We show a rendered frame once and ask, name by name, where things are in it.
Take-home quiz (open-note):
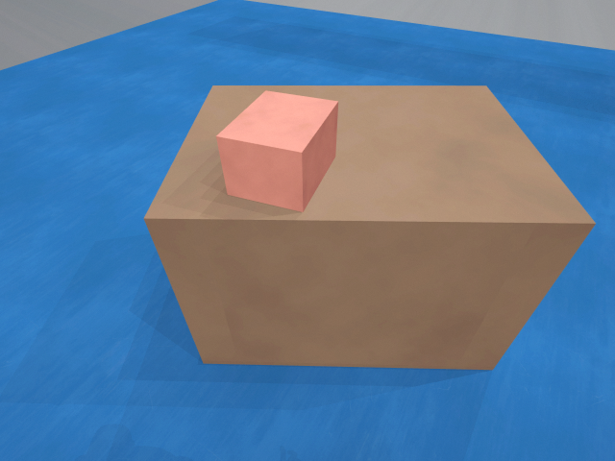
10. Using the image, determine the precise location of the pedestal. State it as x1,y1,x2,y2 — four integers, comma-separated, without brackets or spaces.
143,85,596,370

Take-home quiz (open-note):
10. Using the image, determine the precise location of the carton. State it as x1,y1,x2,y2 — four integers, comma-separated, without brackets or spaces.
216,90,338,212

